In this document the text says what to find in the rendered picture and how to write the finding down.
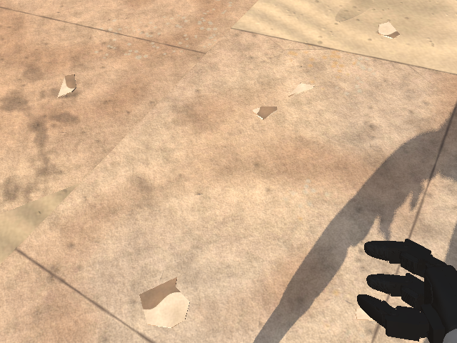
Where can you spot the robot right forearm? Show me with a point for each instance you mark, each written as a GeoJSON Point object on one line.
{"type": "Point", "coordinates": [451, 337]}

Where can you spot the right robot hand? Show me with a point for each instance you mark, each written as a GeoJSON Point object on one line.
{"type": "Point", "coordinates": [434, 301]}

